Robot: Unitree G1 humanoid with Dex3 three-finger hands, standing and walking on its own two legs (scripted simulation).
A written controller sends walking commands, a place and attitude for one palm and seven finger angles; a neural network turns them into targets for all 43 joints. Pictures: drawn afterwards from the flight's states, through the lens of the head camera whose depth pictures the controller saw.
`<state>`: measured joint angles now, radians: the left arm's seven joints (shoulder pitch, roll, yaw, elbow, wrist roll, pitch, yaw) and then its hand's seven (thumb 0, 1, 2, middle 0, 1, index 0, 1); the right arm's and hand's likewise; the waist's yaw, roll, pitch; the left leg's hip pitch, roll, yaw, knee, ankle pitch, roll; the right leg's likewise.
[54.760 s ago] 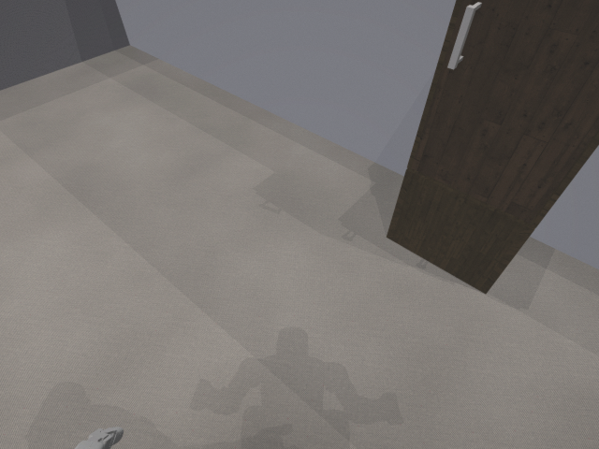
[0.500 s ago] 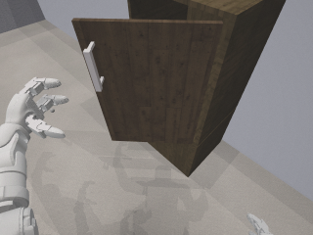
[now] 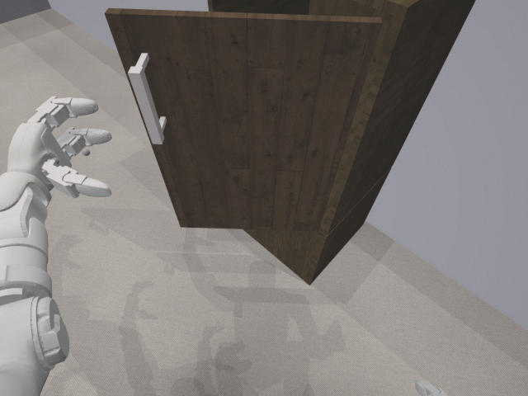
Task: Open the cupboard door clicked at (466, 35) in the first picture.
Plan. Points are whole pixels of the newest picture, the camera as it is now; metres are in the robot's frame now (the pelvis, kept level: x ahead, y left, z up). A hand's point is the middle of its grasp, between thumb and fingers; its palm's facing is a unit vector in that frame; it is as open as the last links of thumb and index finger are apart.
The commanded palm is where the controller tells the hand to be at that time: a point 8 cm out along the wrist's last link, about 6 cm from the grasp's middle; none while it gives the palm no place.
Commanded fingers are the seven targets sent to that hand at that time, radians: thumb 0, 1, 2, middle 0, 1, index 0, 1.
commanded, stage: move the hooked fingers beside the handle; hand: left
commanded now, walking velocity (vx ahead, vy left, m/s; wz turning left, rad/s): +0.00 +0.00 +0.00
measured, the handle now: (151, 101) +0.56 +0.20 +0.13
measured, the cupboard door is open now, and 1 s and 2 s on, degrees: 42 42 42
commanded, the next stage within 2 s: slide the fingers in behind the handle in 1.54 s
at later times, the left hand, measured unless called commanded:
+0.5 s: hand (107, 114) +0.50 +0.25 +0.15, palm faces -0.02 -1.00 +0.01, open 14.0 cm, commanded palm +0.49 +0.31 +0.13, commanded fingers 0.00 -0.50 0.30 -0.30 -1.20 -0.30 -1.20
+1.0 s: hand (100, 114) +0.52 +0.27 +0.14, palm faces +0.01 -1.00 +0.01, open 14.0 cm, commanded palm +0.50 +0.31 +0.13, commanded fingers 0.00 -0.50 0.30 -0.30 -1.20 -0.30 -1.20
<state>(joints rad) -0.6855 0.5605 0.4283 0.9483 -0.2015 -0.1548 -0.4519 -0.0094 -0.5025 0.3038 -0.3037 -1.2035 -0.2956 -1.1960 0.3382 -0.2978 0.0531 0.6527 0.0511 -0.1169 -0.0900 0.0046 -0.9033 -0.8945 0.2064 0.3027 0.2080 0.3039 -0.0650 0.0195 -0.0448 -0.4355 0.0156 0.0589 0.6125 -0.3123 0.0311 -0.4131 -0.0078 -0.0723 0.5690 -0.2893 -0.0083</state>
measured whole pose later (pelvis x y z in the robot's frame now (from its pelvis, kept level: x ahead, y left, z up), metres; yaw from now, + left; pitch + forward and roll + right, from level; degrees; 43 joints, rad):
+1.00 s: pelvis +0.02 +0.00 -0.01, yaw -2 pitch +17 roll -3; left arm -0.94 0.75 0.52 1.20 -0.12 -0.23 -0.48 -0.01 -0.50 0.30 -0.30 -1.20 -0.30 -1.20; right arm 0.43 -0.30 0.05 0.63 0.03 0.06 -0.05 0.00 -0.90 -0.89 0.21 0.30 0.21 0.30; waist -0.15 0.01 -0.08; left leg -0.63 0.05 0.06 0.72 -0.38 0.03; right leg -0.59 0.02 -0.06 0.62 -0.32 0.00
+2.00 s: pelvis +0.00 +0.00 -0.01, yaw -1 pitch +16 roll -3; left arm -0.99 0.67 0.45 1.22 -0.12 -0.22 -0.41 -0.01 -0.50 0.30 -0.30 -1.20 -0.30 -1.20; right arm 0.41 -0.31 0.05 0.63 0.02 0.03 -0.06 0.00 -0.90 -0.89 0.21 0.30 0.21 0.30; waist -0.17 0.02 -0.08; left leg -0.65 0.05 0.05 0.74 -0.36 0.03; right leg -0.61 0.02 -0.08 0.65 -0.31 -0.01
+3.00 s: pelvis +0.00 -0.01 -0.01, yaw -1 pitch +14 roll -2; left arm -0.98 0.53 0.40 1.20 -0.11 -0.25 -0.27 -0.01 -0.50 0.30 -0.30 -1.20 -0.30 -1.20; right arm 0.41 -0.29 0.04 0.65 0.02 0.01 -0.03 0.00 -0.91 -0.89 0.21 0.30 0.21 0.30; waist -0.16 0.03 -0.08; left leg -0.62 0.05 0.05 0.73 -0.36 0.02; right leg -0.59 0.02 -0.07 0.66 -0.32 -0.02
